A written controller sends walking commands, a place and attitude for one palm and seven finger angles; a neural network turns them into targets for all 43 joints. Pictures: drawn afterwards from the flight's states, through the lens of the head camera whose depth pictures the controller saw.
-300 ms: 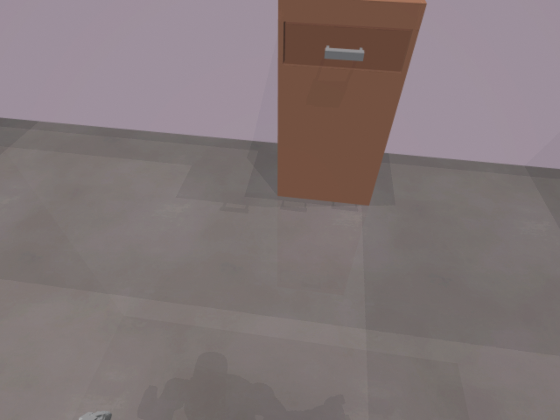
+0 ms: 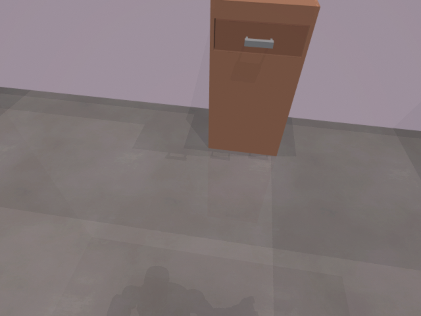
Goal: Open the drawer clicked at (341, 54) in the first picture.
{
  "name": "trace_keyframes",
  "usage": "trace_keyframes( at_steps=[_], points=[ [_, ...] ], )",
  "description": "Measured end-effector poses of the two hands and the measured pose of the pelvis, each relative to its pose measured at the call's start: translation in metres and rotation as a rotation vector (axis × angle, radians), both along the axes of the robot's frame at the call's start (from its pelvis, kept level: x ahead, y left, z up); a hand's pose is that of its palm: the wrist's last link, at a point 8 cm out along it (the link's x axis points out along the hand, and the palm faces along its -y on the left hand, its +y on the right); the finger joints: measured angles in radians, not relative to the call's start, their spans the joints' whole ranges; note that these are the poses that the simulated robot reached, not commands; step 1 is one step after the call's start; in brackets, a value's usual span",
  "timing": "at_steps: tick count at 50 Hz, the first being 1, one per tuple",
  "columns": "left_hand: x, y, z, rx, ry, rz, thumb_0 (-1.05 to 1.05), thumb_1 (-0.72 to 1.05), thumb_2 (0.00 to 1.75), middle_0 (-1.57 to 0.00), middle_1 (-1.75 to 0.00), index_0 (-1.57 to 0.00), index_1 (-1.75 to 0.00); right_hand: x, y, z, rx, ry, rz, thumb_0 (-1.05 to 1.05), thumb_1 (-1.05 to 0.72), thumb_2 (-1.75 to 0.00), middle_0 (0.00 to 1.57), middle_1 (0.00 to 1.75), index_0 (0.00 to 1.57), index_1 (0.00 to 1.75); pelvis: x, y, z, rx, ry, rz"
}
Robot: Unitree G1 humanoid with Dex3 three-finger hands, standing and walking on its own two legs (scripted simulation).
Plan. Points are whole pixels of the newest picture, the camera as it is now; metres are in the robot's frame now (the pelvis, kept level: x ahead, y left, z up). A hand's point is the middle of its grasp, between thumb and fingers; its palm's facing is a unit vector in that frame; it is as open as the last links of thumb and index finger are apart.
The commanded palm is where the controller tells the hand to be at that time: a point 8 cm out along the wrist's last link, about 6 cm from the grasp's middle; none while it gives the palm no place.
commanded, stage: stand and wait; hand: left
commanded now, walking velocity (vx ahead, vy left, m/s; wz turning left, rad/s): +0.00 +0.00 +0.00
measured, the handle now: (258, 41) +1.27 -0.15 +0.00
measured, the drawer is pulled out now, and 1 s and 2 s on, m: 0.00 0.00 0.00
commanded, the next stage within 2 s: look at it before walking up in 0.52 s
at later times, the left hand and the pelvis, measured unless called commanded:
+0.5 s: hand out of the picture +0.06 +0.24 -0.15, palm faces -0.03 -0.94 -0.34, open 7.4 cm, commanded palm none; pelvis -0.01 -0.01 +0.00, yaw +0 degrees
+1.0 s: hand out of the picture +0.07 +0.24 -0.15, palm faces -0.03 -0.94 -0.33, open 7.4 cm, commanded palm none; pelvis +0.00 -0.01 +0.00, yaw +0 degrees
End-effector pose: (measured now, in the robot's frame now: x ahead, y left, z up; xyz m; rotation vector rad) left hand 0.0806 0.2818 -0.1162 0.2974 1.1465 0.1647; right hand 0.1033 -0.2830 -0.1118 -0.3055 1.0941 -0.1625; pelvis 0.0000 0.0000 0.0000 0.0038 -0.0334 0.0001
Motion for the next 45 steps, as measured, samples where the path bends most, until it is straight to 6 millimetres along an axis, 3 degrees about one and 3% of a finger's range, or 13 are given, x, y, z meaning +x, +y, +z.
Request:
trace_keyframes(
  at_steps=[10,19,45],
  points=[
    [-0.024,0.003,-0.003,0.012,0.069,0.022,0.00,0.91,0.90,-0.20,-0.30,-0.20,-0.30,-0.034,-0.013,-0.005,-0.015,0.095,-0.035,0.01,-0.90,-0.90,0.20,0.30,0.21,0.30,-0.004,-0.004,0.002,-0.001,-0.001,0.000],
    [-0.029,0.006,-0.001,0.024,0.086,0.023,0.00,0.91,0.90,-0.20,-0.30,-0.20,-0.30,-0.050,-0.017,-0.007,-0.016,0.137,-0.053,0.01,-0.90,-0.90,0.20,0.30,0.21,0.30,-0.007,-0.006,0.003,-0.002,0.000,-0.001],
    [-0.014,0.002,0.001,0.015,0.056,0.014,0.00,0.91,0.90,-0.20,-0.30,-0.20,-0.30,-0.028,-0.013,-0.003,-0.009,0.094,-0.034,0.01,-0.90,-0.90,0.20,0.30,0.21,0.30,-0.002,-0.006,0.004,-0.001,0.004,-0.001]
  ],
)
